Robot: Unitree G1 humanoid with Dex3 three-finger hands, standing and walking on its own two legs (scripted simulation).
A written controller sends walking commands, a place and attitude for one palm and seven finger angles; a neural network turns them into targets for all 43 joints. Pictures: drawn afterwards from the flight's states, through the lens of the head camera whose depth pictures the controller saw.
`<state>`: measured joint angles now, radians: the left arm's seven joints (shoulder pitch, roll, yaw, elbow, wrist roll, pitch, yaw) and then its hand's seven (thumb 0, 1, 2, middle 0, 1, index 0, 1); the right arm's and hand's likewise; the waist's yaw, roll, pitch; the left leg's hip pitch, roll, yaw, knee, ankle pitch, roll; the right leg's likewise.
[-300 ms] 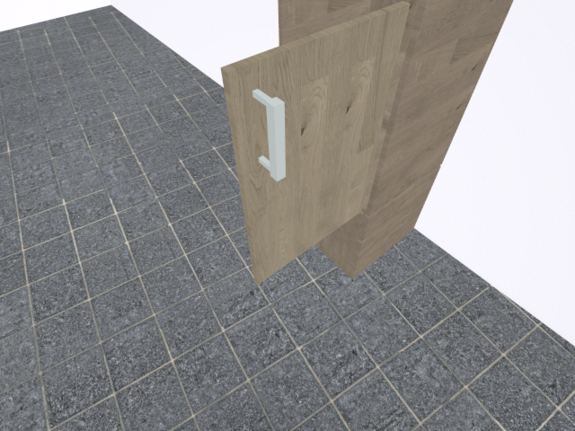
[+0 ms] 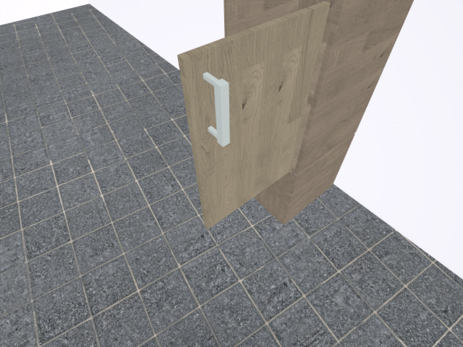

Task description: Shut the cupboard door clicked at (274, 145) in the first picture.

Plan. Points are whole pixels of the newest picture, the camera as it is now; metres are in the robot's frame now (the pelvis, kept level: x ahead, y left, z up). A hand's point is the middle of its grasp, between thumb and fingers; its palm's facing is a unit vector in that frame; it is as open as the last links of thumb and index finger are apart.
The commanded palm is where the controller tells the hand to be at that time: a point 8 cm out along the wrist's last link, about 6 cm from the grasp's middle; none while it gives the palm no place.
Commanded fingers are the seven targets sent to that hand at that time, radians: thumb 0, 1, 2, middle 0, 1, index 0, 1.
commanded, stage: look at it before walking up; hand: left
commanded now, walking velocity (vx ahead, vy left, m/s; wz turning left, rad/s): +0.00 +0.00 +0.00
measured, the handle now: (216, 110) +0.53 +0.07 +0.12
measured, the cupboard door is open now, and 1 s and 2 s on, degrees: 90 90 90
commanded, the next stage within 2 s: walk to a spot facing it in 0.54 s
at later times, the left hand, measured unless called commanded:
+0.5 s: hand out of the picture +0.03 +0.20 -0.17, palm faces +0.02 -0.96 -0.26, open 7.4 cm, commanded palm none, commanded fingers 0.00 0.90 0.90 -0.20 -0.30 -0.20 -0.30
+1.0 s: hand out of the picture +0.04 +0.20 -0.19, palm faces -0.09 -0.97 -0.23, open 7.4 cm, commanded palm none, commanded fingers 0.00 0.90 0.90 -0.20 -0.30 -0.20 -0.30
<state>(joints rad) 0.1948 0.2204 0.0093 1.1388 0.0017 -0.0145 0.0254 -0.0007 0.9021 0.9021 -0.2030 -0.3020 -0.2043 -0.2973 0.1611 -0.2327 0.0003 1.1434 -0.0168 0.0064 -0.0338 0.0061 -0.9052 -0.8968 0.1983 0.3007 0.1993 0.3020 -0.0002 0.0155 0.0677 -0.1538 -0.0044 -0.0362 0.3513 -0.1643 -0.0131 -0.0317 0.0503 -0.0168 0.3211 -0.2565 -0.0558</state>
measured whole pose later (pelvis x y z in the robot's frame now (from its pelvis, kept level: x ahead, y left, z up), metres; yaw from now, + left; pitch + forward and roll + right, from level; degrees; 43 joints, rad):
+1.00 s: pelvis -0.01 +0.01 -0.01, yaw -9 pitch -1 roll +1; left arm 0.23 0.20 0.06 1.04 0.02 0.06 0.01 0.00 0.90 0.90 -0.20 -0.30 -0.20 -0.30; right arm 0.18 -0.19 -0.04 1.03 -0.02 0.04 -0.05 0.01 -0.90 -0.90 0.20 0.30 0.20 0.30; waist 0.02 0.00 0.09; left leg -0.26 0.05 0.10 0.54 -0.27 -0.01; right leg -0.23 0.08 0.09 0.60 -0.34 -0.04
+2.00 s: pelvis -0.01 -0.01 -0.02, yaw -42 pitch +0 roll +0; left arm 0.13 0.23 0.06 0.88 0.02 0.04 0.01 0.00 0.90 0.90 -0.20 -0.30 -0.20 -0.30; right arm 0.18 -0.27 -0.07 0.93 -0.01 0.07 -0.03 0.01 -0.91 -0.90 0.20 0.30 0.20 0.30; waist -0.02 0.03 0.15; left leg -0.47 0.09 0.03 1.11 -0.47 -0.07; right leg -0.33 0.02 0.01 0.61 -0.29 -0.01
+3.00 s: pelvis +0.09 -0.18 -0.01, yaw -77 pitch +1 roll -1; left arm 0.21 0.23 0.08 1.02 0.03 0.02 -0.04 0.01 0.91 0.90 -0.20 -0.30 -0.20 -0.30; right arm 0.25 -0.16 -0.02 0.93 -0.04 -0.08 -0.02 0.00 -0.91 -0.90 0.20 0.30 0.20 0.30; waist 0.01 -0.04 0.08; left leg -0.24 0.10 0.18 0.51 -0.28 0.00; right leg -0.50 -0.04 -0.03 1.22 -0.33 -0.01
